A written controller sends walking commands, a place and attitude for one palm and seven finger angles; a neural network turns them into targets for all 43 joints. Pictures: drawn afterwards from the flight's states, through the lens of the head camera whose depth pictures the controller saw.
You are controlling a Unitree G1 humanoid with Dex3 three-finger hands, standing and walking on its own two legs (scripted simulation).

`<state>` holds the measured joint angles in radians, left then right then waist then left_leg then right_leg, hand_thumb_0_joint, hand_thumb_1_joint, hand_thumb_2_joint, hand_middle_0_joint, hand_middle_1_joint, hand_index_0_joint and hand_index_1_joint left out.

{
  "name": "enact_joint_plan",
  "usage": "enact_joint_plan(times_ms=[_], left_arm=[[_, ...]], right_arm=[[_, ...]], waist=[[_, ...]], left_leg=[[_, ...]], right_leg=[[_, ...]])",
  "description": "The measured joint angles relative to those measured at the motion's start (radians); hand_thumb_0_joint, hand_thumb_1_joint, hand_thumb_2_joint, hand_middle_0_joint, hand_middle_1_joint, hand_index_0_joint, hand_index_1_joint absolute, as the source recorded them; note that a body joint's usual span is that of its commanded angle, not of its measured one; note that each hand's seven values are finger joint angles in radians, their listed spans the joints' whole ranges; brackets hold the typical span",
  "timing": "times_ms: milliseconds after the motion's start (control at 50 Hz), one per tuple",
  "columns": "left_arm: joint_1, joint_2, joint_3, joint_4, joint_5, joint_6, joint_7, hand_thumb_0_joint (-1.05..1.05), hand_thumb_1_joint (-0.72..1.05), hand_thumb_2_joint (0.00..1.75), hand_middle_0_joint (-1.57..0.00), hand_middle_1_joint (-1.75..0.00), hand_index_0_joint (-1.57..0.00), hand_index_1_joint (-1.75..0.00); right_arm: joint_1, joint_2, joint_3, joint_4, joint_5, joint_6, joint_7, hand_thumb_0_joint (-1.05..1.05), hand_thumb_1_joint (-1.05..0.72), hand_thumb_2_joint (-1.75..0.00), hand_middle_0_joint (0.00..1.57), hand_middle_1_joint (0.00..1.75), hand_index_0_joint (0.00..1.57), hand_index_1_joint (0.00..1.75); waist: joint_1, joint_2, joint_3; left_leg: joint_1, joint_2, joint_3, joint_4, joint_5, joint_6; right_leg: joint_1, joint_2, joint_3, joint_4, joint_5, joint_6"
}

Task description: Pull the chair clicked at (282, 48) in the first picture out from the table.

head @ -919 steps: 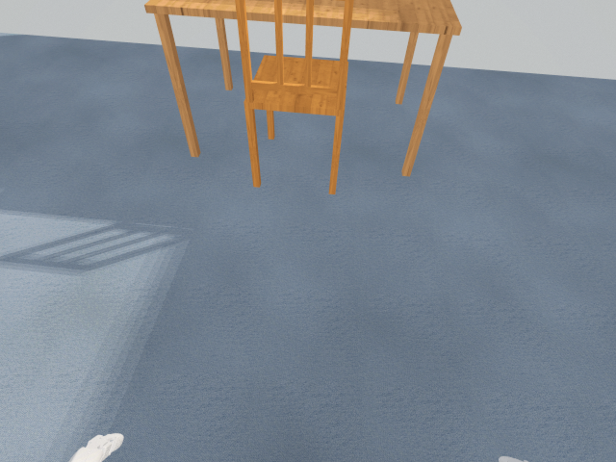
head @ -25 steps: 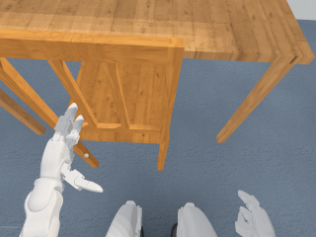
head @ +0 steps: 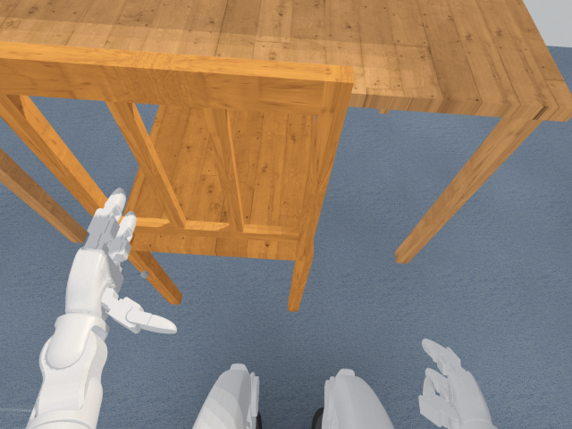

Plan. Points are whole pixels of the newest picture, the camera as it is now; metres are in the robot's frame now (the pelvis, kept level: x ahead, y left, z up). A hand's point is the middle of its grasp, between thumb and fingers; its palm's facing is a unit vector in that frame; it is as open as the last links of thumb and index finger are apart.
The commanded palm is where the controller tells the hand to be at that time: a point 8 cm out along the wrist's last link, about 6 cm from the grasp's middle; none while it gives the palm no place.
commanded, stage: aim the fingers beside a spindle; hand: left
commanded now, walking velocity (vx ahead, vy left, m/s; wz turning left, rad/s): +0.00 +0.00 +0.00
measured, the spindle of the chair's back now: (156, 175) +0.45 +0.21 +0.03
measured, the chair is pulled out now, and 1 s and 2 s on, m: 0.00 0.00 0.00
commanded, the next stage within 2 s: push the fingers through the gap in 1.60 s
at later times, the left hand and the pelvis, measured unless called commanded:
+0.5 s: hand (158, 284) +0.28 +0.17 +0.06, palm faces -0.08 -0.99 -0.06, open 16.9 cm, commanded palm +0.28 +0.24 +0.03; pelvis +0.01 +0.00 +0.01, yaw +0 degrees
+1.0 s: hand (154, 277) +0.31 +0.20 -0.01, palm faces +0.01 -1.00 -0.02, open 16.9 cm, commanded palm +0.29 +0.24 +0.03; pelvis +0.01 -0.01 +0.00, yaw +0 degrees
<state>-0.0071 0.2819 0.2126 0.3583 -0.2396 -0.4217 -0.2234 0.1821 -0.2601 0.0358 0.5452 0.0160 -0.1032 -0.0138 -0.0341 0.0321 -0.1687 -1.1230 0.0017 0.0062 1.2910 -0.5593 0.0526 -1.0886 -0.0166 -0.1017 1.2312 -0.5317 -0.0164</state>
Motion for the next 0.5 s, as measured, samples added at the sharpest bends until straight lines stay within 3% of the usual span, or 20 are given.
enact_joint_plan(times_ms=[80,160,240,320,400,500], left_arm=[[0.06,-0.016,-0.042,-0.091,-0.016,0.035,-0.025,-0.01,-0.5,0.3,-0.06,-0.08,-0.06,-0.08],[0.152,-0.034,-0.105,-0.256,0.003,-0.019,-0.005,-0.01,-0.5,0.3,-0.06,-0.08,-0.06,-0.08],[0.112,-0.029,-0.076,-0.193,0.023,-0.055,0.031,-0.01,-0.5,0.3,-0.07,-0.08,-0.07,-0.08],[0.031,-0.016,-0.021,-0.029,0.013,0.001,0.024,-0.01,-0.5,0.3,-0.07,-0.08,-0.07,-0.08],[0.085,-0.017,-0.043,-0.111,-0.006,0.034,-0.003,-0.01,-0.5,0.3,-0.06,-0.08,-0.06,-0.08],[0.19,-0.027,-0.106,-0.305,0.005,-0.041,0.012,-0.01,-0.5,0.3,-0.06,-0.08,-0.06,-0.08]], right_arm=[[0.005,0.0,-0.012,-0.016,0.003,-0.009,-0.006,0.01,-0.91,-0.89,0.2,0.3,0.21,0.3],[0.024,0.006,-0.017,-0.008,-0.006,-0.022,-0.008,0.01,-0.91,-0.89,0.2,0.3,0.21,0.3],[0.024,0.008,-0.005,0.007,-0.01,-0.007,-0.001,0.01,-0.91,-0.89,0.2,0.3,0.21,0.3],[0.009,0.005,0.002,0.0,-0.002,0.014,0.003,0.01,-0.9,-0.89,0.2,0.3,0.21,0.3],[0.006,0.004,-0.012,-0.015,0.001,0.002,-0.005,0.01,-0.9,-0.89,0.2,0.3,0.21,0.3],[0.028,0.007,-0.02,-0.004,-0.007,-0.017,-0.008,0.01,-0.91,-0.89,0.2,0.3,0.21,0.3]], waist=[[-0.002,0.009,0.025],[0.006,0.011,0.024],[0.009,0.006,-0.003],[0.001,0.0,-0.005],[-0.004,0.006,0.024],[0.008,0.012,0.016]], left_leg=[[0.002,0.003,-0.005,0.004,-0.002,0.001],[0.037,0.001,0.0,-0.03,0.006,0.003],[0.039,-0.003,0.006,-0.034,0.006,0.005],[0.003,-0.001,0.002,-0.001,-0.004,0.002],[0.003,0.005,-0.005,0.006,-0.008,-0.002],[0.052,0.003,-0.003,-0.043,0.006,-0.002]], right_leg=[[0.007,0.003,-0.004,-0.007,0.003,0.003],[0.042,0.003,0.002,-0.041,0.013,0.008],[0.038,0.0,0.007,-0.036,0.009,0.009],[0.003,-0.001,0.003,-0.001,-0.003,0.003],[0.008,0.006,-0.004,-0.004,-0.002,0.001],[0.055,0.006,0.0,-0.052,0.011,0.004]])
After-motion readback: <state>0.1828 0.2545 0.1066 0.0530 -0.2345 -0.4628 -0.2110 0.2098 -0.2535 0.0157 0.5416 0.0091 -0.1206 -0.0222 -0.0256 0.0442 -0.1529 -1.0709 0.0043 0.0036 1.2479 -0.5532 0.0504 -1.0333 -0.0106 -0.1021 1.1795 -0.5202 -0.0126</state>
